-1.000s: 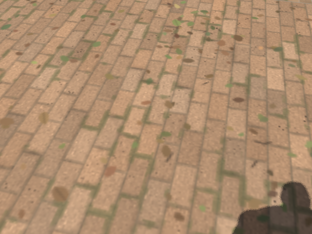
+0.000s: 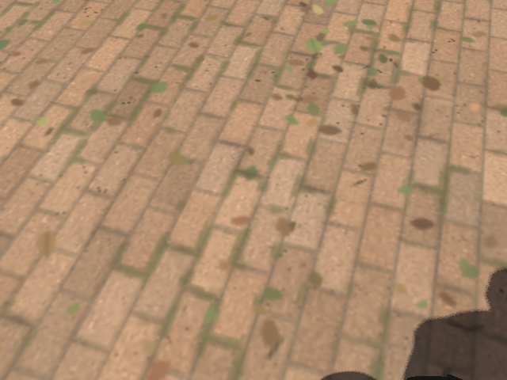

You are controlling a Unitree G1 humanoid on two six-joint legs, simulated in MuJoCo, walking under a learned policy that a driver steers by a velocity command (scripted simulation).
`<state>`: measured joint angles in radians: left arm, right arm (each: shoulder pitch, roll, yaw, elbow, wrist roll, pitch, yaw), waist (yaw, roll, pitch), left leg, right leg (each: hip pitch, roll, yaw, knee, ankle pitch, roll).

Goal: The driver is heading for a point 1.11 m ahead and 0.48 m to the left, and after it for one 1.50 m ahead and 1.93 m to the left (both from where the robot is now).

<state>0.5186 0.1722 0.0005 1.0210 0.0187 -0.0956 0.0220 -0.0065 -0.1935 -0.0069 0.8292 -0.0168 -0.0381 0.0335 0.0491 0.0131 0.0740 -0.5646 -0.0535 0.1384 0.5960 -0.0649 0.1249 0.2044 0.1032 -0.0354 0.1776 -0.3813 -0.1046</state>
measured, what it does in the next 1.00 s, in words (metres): walks ahead, turning left: left foot, then right foot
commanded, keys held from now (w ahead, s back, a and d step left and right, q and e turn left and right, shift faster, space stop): w+q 1.00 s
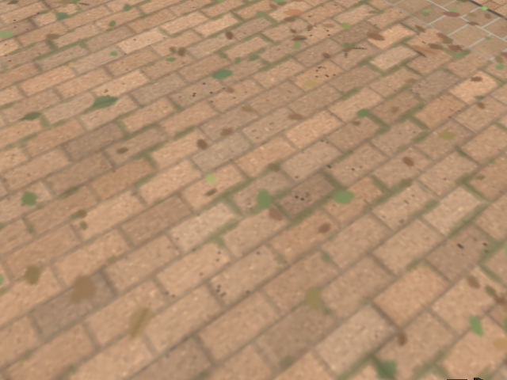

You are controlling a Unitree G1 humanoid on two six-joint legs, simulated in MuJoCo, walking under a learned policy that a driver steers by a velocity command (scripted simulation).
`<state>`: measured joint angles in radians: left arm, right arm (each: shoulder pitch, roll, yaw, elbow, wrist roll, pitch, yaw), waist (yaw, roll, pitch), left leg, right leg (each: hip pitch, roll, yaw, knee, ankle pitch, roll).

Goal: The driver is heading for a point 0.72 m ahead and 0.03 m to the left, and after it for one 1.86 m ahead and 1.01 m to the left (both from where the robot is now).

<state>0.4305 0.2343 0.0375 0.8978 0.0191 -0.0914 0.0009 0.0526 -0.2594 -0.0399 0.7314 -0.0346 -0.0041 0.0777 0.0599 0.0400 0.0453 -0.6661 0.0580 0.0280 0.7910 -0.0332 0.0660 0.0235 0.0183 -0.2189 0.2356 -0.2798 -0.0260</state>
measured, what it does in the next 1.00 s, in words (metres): walks ahead: left foot, then right foot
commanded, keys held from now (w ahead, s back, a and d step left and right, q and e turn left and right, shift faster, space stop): w+q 0.40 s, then w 0.22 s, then w+e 0.24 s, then e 0.14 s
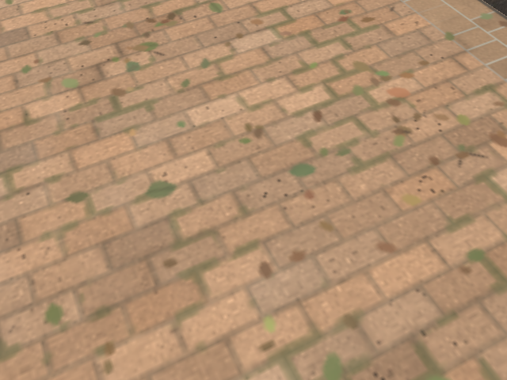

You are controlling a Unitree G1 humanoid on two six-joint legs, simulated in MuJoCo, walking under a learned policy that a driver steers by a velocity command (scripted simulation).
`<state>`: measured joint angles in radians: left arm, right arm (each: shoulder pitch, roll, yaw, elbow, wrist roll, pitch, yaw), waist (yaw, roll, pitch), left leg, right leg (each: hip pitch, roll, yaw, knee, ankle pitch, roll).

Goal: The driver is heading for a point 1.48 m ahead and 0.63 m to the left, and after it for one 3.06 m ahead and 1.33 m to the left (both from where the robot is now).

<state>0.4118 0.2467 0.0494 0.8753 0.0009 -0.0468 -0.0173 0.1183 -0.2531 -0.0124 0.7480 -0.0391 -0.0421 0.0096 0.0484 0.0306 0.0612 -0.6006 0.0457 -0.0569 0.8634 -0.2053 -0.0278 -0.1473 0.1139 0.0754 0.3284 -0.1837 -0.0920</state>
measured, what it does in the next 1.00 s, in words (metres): steps on the spot, turning left: left foot, then right foot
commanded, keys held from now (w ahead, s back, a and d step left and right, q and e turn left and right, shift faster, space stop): e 0.02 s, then q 0.98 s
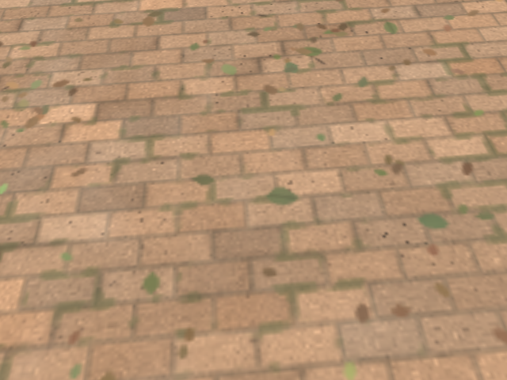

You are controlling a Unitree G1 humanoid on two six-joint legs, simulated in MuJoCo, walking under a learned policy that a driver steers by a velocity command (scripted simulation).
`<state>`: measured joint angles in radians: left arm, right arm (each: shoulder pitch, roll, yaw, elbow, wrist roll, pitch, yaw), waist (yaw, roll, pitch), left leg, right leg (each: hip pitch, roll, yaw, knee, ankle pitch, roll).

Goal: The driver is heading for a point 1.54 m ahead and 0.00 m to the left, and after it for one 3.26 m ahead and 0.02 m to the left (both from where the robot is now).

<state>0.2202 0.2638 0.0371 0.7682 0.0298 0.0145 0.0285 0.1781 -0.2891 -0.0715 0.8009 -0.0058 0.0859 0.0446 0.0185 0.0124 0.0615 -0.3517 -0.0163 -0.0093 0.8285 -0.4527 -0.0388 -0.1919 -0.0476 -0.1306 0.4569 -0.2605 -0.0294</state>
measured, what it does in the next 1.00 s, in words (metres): steps on the spot, turning left: left foot, then right foot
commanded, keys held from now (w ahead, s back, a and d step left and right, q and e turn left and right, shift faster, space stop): q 0.34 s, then no key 0.66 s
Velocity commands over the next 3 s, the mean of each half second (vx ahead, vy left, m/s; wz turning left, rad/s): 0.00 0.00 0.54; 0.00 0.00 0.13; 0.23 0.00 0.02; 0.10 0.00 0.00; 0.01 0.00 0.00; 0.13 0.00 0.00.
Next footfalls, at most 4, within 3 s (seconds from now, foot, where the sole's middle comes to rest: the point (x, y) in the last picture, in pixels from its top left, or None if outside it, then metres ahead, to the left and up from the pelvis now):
0.10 left None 0.01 0.11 -0.78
0.62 right None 0.08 -0.07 -0.78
0.90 left None -0.02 0.13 -0.78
1.74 left None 0.29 0.15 -0.78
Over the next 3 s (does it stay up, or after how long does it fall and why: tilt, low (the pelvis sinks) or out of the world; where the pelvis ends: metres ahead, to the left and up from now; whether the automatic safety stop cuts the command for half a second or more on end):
stays up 0.32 0.08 -0.01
